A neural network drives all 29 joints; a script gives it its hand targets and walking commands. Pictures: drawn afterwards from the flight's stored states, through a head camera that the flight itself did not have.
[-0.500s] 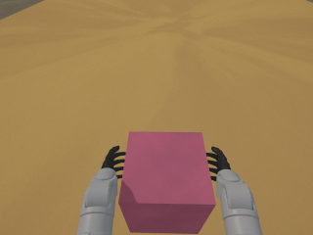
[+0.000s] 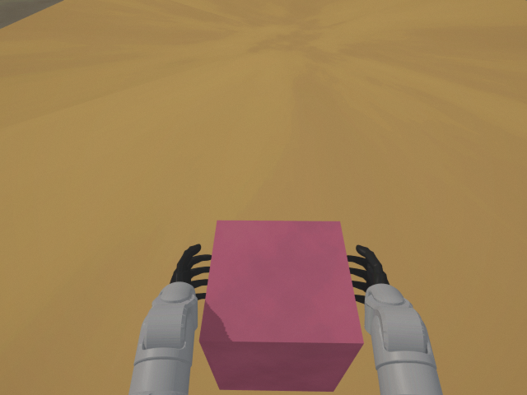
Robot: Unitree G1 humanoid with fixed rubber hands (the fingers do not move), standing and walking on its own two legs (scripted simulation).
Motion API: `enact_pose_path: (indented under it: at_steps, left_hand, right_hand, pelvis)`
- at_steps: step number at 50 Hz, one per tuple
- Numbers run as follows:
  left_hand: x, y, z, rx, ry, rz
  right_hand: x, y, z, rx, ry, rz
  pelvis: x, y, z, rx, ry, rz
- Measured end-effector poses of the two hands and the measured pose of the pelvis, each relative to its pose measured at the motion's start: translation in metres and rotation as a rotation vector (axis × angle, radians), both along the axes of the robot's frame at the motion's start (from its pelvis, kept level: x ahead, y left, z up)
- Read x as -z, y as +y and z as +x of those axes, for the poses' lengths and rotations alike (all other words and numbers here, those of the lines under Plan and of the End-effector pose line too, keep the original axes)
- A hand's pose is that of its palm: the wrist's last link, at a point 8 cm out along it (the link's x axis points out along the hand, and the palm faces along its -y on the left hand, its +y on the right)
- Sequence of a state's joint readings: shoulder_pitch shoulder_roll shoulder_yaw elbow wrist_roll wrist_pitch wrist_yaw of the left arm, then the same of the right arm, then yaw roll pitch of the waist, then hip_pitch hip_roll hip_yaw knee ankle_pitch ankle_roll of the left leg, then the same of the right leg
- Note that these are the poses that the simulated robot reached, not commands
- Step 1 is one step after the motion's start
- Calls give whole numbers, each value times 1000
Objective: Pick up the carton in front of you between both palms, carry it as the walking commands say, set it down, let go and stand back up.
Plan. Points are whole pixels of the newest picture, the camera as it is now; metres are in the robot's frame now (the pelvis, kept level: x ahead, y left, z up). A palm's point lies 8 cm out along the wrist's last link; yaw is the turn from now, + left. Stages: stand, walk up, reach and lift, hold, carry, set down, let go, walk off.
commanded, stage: carry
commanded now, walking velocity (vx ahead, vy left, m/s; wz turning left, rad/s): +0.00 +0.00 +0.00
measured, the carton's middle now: (277, 309) +0.30 +0.00 -0.05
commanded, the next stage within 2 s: hold in 0.68 s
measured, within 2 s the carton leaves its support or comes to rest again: neither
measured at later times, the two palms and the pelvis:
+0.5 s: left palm (189, 294) +0.28 +0.14 +0.04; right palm (384, 296) +0.28 -0.16 +0.04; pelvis -0.01 -0.01 +0.00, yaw +0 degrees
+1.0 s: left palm (213, 283) +0.29 +0.10 +0.04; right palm (416, 322) +0.23 -0.19 +0.04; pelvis -0.01 +0.01 +0.01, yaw -10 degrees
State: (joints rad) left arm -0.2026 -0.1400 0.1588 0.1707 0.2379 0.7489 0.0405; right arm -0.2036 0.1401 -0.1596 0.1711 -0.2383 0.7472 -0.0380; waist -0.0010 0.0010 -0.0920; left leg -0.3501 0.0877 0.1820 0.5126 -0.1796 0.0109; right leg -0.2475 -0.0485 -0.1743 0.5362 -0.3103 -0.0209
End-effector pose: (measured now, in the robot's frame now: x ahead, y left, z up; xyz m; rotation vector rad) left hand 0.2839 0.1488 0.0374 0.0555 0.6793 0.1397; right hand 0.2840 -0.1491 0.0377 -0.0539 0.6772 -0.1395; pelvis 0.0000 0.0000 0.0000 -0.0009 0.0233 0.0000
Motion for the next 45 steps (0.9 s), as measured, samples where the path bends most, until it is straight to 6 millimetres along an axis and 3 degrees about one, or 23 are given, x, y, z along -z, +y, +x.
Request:
enact_pose_path:
  at_steps: [35, 45]
  left_hand:
    - [1, -15, -6, 4, 1, 4]
    - [-3, -39, -1, 148, 5, 4]
  right_hand:
    - [1, -15, -8, 6, 1, 3]
    - [-1, -38, -40, 130, 6, 1]
  pelvis:
    - [0, -13, -7, 8, -17, 5]
    - [-7, 0, -11, 139, -135, -10]
